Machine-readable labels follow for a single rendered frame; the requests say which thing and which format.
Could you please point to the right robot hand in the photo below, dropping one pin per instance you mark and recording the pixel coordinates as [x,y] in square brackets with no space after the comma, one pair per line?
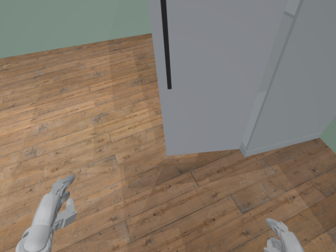
[288,241]

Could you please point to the left robot forearm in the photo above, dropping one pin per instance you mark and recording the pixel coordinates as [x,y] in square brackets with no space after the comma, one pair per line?
[37,238]

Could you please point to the fridge door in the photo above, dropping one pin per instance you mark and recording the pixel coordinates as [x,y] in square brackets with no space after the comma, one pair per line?
[219,50]

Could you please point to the left robot hand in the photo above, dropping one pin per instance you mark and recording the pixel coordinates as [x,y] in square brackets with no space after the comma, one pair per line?
[50,204]

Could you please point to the handle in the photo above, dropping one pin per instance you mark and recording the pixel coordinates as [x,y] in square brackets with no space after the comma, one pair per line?
[166,43]

